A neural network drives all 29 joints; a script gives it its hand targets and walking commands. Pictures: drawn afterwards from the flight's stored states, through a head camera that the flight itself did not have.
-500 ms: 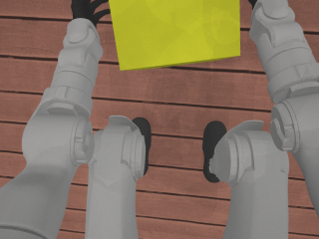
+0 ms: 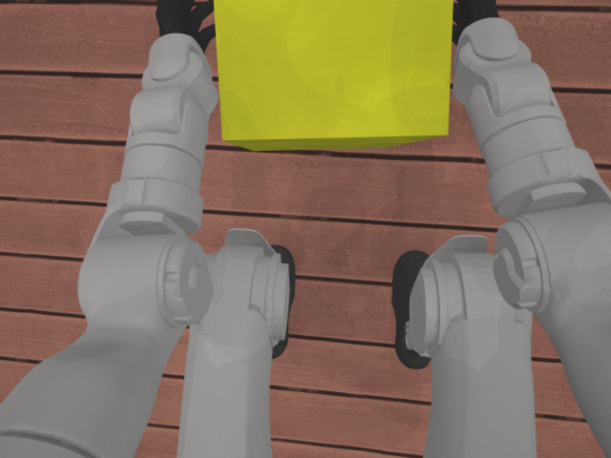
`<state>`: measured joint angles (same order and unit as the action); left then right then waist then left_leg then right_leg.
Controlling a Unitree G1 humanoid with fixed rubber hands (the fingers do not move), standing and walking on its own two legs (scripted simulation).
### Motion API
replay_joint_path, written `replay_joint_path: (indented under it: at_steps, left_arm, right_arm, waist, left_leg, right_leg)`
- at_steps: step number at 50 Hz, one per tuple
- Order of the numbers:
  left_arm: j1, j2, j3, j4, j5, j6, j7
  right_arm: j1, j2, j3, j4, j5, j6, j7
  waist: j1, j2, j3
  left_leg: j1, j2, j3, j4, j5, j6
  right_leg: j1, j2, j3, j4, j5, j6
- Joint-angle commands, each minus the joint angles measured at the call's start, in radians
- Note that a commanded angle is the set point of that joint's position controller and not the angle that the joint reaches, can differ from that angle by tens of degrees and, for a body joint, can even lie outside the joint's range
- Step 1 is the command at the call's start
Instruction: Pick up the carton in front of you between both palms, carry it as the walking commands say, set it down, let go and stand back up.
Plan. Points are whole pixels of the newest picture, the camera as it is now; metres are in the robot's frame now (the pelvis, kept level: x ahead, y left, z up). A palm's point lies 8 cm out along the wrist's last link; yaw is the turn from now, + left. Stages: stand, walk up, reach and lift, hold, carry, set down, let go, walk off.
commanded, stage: reach and lift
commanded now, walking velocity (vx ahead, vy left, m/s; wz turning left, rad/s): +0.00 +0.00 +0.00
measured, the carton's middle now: (324, 61) +0.52 +0.03 -0.20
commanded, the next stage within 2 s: none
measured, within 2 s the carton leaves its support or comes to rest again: neither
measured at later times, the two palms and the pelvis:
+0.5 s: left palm out of the picture +0.49 +0.16 +0.07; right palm out of the picture +0.49 -0.14 +0.05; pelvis +0.00 +0.01 +0.13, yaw -2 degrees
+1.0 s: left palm out of the picture +0.45 +0.15 +0.22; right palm out of the picture +0.44 -0.15 +0.21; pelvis +0.05 +0.01 +0.26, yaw -2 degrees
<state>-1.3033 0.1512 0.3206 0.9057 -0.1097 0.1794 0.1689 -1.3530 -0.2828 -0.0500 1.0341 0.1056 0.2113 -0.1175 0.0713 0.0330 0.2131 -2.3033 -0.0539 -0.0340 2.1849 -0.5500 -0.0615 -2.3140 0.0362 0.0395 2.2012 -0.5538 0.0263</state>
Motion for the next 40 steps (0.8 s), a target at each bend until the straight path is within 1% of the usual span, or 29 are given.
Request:
replay_joint_path:
  at_steps: [1, 2, 3, 4, 5, 6, 7, 8, 9, 10, 12, 13, 15, 16, 17, 18, 20, 23, 24, 25, 27, 28, 29, 30, 31, 33, 35, 37, 40]
  left_arm:
    - [-0.517, -1.12, -0.415, -0.254, -0.025, 0.102, -0.317]
    - [-0.566, -1.149, -0.425, -0.288, -0.026, 0.113, -0.324]
    - [-0.523, -1.08, -0.421, -0.267, 0.007, 0.135, -0.338]
    - [-0.513, -1.081, -0.4, -0.273, 0.049, 0.135, -0.343]
    - [-0.498, -1.097, -0.334, -0.188, 0.103, 0.148, -0.347]
    - [-0.435, -1.069, -0.292, -0.105, 0.163, 0.169, -0.354]
    - [-0.45, -1.1, -0.279, -0.117, 0.168, 0.177, -0.359]
    - [-0.402, -1.107, -0.218, -0.092, 0.214, 0.178, -0.365]
    - [-0.475, -1.149, -0.283, -0.167, 0.166, 0.173, -0.365]
    - [-0.436, -1.138, -0.236, -0.142, 0.188, 0.173, -0.367]
    - [-0.336, -1.156, -0.217, -0.067, 0.23, 0.176, -0.369]
    - [-0.372, -1.184, -0.237, -0.098, 0.207, 0.169, -0.371]
    - [-0.313, -1.187, -0.199, -0.043, 0.244, 0.185, -0.385]
    - [-0.311, -1.203, -0.257, -0.116, 0.206, 0.169, -0.388]
    - [-0.337, -1.182, -0.28, -0.152, 0.189, 0.174, -0.391]
    - [-0.303, -1.187, -0.306, -0.151, 0.189, 0.175, -0.388]
    - [-0.26, -1.239, -0.313, -0.142, 0.171, 0.18, -0.383]
    - [-0.2, -1.248, -0.306, -0.115, 0.186, 0.205, -0.388]
    - [-0.22, -1.273, -0.335, -0.128, 0.202, 0.206, -0.391]
    - [-0.207, -1.274, -0.377, -0.199, 0.168, 0.202, -0.389]
    - [-0.186, -1.314, -0.465, -0.3, 0.117, 0.197, -0.376]
    - [-0.186, -1.307, -0.48, -0.267, 0.104, 0.207, -0.372]
    - [-0.161, -1.304, -0.473, -0.256, 0.112, 0.204, -0.371]
    - [-0.16, -1.322, -0.478, -0.228, 0.106, 0.215, -0.366]
    - [-0.133, -1.303, -0.489, -0.313, 0.122, 0.202, -0.365]
    - [-0.113, -1.326, -0.477, -0.246, 0.127, 0.213, -0.363]
    - [-0.12, -1.29, -0.498, -0.301, 0.14, 0.208, -0.363]
    - [-0.044, -1.298, -0.484, -0.22, 0.152, 0.223, -0.361]
    - [0.042, -1.33, -0.442, -0.207, 0.175, 0.233, -0.365]
  right_arm:
    - [-0.569, 1.211, 0.275, -0.429, 0.062, 0.027, 0.234]
    - [-0.505, 1.228, 0.235, -0.375, 0.021, 0.052, 0.235]
    - [-0.483, 1.204, 0.204, -0.351, -0.006, 0.069, 0.239]
    - [-0.479, 1.258, 0.206, -0.347, -0.028, 0.079, 0.246]
    - [-0.438, 1.229, 0.152, -0.262, -0.099, 0.095, 0.256]
    - [-0.442, 1.235, 0.086, -0.245, -0.111, 0.1, 0.263]
    - [-0.488, 1.218, 0.078, -0.297, -0.101, 0.102, 0.271]
    - [-0.474, 1.234, 0.085, -0.252, -0.145, 0.111, 0.271]
    - [-0.484, 1.245, 0.063, -0.316, -0.132, 0.107, 0.276]
    - [-0.46, 1.263, 0.049, -0.243, -0.156, 0.118, 0.278]
    - [-0.399, 1.275, 0.033, -0.22, -0.159, 0.111, 0.291]
    - [-0.428, 1.269, 0.056, -0.259, -0.175, 0.105, 0.295]
    - [-0.406, 1.262, 0.035, -0.262, -0.201, 0.108, 0.293]
    - [-0.353, 1.3, 0.058, -0.253, -0.19, 0.108, 0.293]
    - [-0.363, 1.278, 0.06, -0.292, -0.167, 0.105, 0.291]
    - [-0.372, 1.317, 0.075, -0.298, -0.159, 0.106, 0.291]
    - [-0.348, 1.294, 0.107, -0.325, -0.173, 0.11, 0.294]
    - [-0.302, 1.279, 0.115, -0.334, -0.177, 0.122, 0.303]
    - [-0.284, 1.295, 0.109, -0.337, -0.188, 0.124, 0.3]
    - [-0.346, 1.326, 0.155, -0.464, -0.153, 0.114, 0.308]
    - [-0.299, 1.353, 0.217, -0.496, -0.103, 0.12, 0.301]
    - [-0.31, 1.325, 0.22, -0.5, -0.098, 0.125, 0.302]
    - [-0.295, 1.321, 0.233, -0.488, -0.116, 0.137, 0.303]
    - [-0.254, 1.333, 0.212, -0.47, -0.094, 0.131, 0.309]
    - [-0.262, 1.349, 0.24, -0.485, -0.102, 0.137, 0.315]
    - [-0.196, 1.351, 0.231, -0.438, -0.107, 0.146, 0.318]
    - [-0.135, 1.37, 0.214, -0.416, -0.137, 0.151, 0.315]
    - [-0.148, 1.363, 0.187, -0.414, -0.138, 0.151, 0.326]
    - [-0.032, 1.363, 0.155, -0.39, -0.158, 0.158, 0.335]
  waist:
    - [0.003, -0.143, -1.561]
    - [-0.045, -0.106, -1.492]
    - [-0.031, -0.057, -1.393]
    - [-0.001, -0.101, -1.361]
    - [-0.037, -0.111, -1.278]
    - [0.002, -0.105, -1.163]
    - [-0.021, -0.072, -1.147]
    - [0.028, -0.093, -1.186]
    - [-0.035, -0.089, -1.196]
    - [0.017, -0.084, -1.224]
    - [0.04, -0.082, -1.184]
    - [-0.009, -0.096, -1.223]
    - [-0.004, -0.095, -1.242]
    - [-0.028, -0.134, -1.339]
    - [-0.001, -0.059, -1.322]
    - [-0.034, -0.085, -1.344]
    - [-0.014, -0.093, -1.367]
    - [-0.028, -0.079, -1.313]
    - [-0.028, -0.016, -1.31]
    - [-0.028, -0.065, -1.443]
    - [-0.037, -0.052, -1.551]
    - [-0.039, -0.036, -1.521]
    - [-0.058, -0.085, -1.464]
    - [-0.062, -0.015, -1.379]
    - [-0.031, -0.028, -1.441]
    - [-0.045, -0.02, -1.345]
    - [-0.061, -0.046, -1.36]
    - [-0.038, -0.042, -1.249]
    - [-0.069, -0.01, -1.186]
  left_leg:
    - [0.674, -0.117, 0.148, -0.265, 0.328, 0.02]
    - [0.669, -0.114, 0.141, -0.292, 0.261, 0.029]
    - [0.61, -0.107, 0.14, -0.305, 0.209, 0.031]
    - [0.622, -0.102, 0.14, -0.329, 0.185, 0.044]
    - [0.55, -0.102, 0.146, -0.341, 0.077, 0.041]
    - [0.502, -0.104, 0.152, -0.384, 0.0, 0.049]
    - [0.515, -0.095, 0.144, -0.401, 0.004, 0.054]
    - [0.508, -0.105, 0.159, -0.415, 0.016, 0.053]
    - [0.553, -0.1, 0.123, -0.462, 0.024, 0.053]
    - [0.581, -0.11, 0.147, -0.446, 0.083, 0.046]
    - [0.585, -0.106, 0.139, -0.482, 0.133, 0.047]
    - [0.626, -0.104, 0.116, -0.498, 0.145, 0.048]
    - [0.644, -0.107, 0.124, -0.515, 0.145, 0.044]
    - [0.725, -0.113, 0.114, -0.549, 0.2, 0.037]
    - [0.699, -0.113, 0.119, -0.548, 0.205, 0.035]
    - [0.759, -0.108, 0.102, -0.568, 0.241, 0.037]
    - [0.795, -0.121, 0.111, -0.59, 0.272, 0.027]
    - [0.822, -0.115, 0.102, -0.639, 0.219, 0.028]
    - [0.828, -0.117, 0.11, -0.652, 0.2, 0.024]
    - [0.918, -0.12, 0.093, -0.673, 0.238, 0.027]
    - [0.984, -0.127, 0.098, -0.674, 0.311, 0.02]
    - [1.044, -0.12, 0.077, -0.702, 0.334, 0.011]
    - [1.021, -0.125, 0.078, -0.731, 0.291, 0.012]
    - [1.015, -0.12, 0.085, -0.741, 0.262, 0.009]
    - [1.052, -0.119, 0.085, -0.746, 0.283, 0.019]
    - [1.073, -0.117, 0.084, -0.797, 0.223, 0.021]
    - [1.113, -0.12, 0.087, -0.822, 0.198, 0.026]
    - [1.118, -0.118, 0.059, -0.884, 0.217, 0.027]
    - [1.221, -0.117, 0.048, -0.941, 0.192, 0.027]
  right_leg:
    - [0.882, 0.128, -0.138, -0.265, 0.38, -0.019]
    - [0.87, 0.13, -0.125, -0.306, 0.304, -0.036]
    - [0.77, 0.124, -0.12, -0.326, 0.233, -0.035]
    - [0.73, 0.123, -0.115, -0.351, 0.195, -0.022]
    - [0.73, 0.121, -0.093, -0.413, 0.082, -0.032]
    - [0.675, 0.124, -0.094, -0.445, -0.013, -0.033]
    - [0.684, 0.12, -0.093, -0.477, -0.017, -0.039]
    - [0.728, 0.12, -0.073, -0.496, -0.016, -0.028]
    - [0.741, 0.126, -0.107, -0.492, 0.043, -0.03]
    - [0.725, 0.126, -0.083, -0.506, 0.07, -0.029]
    - [0.742, 0.132, -0.093, -0.516, 0.133, -0.019]
    - [0.751, 0.134, -0.097, -0.533, 0.143, -0.026]
    - [0.776, 0.134, -0.085, -0.579, 0.125, -0.023]
    - [0.829, 0.141, -0.127, -0.584, 0.187, -0.012]
    - [0.841, 0.134, -0.101, -0.588, 0.197, -0.028]
    - [0.849, 0.146, -0.11, -0.586, 0.24, -0.019]
    - [0.893, 0.133, -0.091, -0.631, 0.233, -0.022]
    - [0.895, 0.133, -0.099, -0.669, 0.192, -0.022]
    - [0.913, 0.13, -0.08, -0.694, 0.188, -0.031]
    - [0.949, 0.137, -0.119, -0.684, 0.213, -0.018]
    - [1.057, 0.148, -0.081, -0.704, 0.286, -0.019]
    - [1.059, 0.143, -0.103, -0.704, 0.297, -0.021]
    - [1.071, 0.137, -0.108, -0.734, 0.275, -0.012]
    - [1.036, 0.143, -0.097, -0.74, 0.252, -0.027]
    - [1.07, 0.14, -0.087, -0.751, 0.26, -0.019]
    - [1.06, 0.146, -0.071, -0.805, 0.195, -0.031]
    - [1.102, 0.148, -0.075, -0.835, 0.178, -0.026]
    - [1.11, 0.145, -0.076, -0.866, 0.192, -0.022]
    - [1.146, 0.142, -0.066, -0.93, 0.168, -0.031]
